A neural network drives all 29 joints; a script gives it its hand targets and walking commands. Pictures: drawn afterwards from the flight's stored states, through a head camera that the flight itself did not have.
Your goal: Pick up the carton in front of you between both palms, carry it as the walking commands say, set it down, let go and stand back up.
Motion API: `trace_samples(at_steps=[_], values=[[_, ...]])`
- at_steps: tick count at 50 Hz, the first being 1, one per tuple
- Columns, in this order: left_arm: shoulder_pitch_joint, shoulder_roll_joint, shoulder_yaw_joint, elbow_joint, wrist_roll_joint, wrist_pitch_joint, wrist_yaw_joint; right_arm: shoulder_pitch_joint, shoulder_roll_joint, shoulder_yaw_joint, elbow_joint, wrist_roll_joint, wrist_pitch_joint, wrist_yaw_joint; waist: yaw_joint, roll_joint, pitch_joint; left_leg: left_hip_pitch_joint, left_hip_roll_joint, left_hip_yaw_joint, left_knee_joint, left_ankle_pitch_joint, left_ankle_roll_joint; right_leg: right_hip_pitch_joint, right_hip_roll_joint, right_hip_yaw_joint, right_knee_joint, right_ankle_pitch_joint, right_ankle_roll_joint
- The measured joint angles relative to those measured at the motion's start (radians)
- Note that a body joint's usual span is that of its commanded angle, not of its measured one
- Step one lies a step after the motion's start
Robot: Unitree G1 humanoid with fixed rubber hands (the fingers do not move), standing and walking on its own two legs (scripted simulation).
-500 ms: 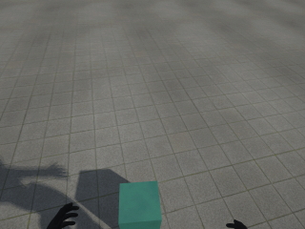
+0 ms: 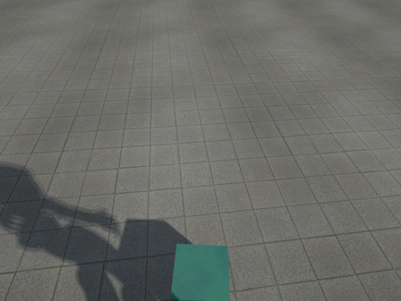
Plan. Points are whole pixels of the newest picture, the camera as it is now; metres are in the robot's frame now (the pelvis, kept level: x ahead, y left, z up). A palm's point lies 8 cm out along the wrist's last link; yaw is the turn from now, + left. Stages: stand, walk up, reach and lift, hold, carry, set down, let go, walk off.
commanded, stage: stand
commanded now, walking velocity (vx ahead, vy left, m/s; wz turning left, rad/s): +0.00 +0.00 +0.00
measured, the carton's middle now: (200, 281) +0.39 +0.01 -0.62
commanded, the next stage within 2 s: none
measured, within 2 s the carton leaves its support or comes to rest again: neither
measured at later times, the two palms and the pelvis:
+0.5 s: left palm out of the picture +0.02 +0.27 -0.11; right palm out of the picture +0.07 -0.25 -0.10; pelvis -0.01 +0.00 +0.00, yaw +3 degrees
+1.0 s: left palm out of the picture -0.03 +0.26 -0.11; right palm out of the picture +0.06 -0.26 -0.10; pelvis -0.02 -0.01 +0.01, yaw +4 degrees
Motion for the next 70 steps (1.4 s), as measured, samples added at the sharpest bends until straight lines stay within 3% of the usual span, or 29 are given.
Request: trace_samples(at_steps=[32, 70], values=[[0.031, 0.02, 0.012, 0.076, 0.008, 0.032, -0.01, 0.02, -0.01, 0.007, 0.013, 0.0, 0.034, -0.006, -0.009, 0.0, 0.051, 0.027, -0.011, -0.05, -0.036, 0.053, -0.007, 0.06, -0.006, -0.065, -0.058, 0.041, -0.005], [0.032, -0.014, 0.017, 0.215, 0.012, 0.033, -0.014, -0.001, 0.009, 0.01, 0.111, 0.009, 0.043, -0.015, -0.004, 0.0, 0.09, 0.053, 0.004, -0.057, -0.063, 0.084, -0.023, 0.092, 0.004, -0.085, -0.078, 0.06, -0.021]])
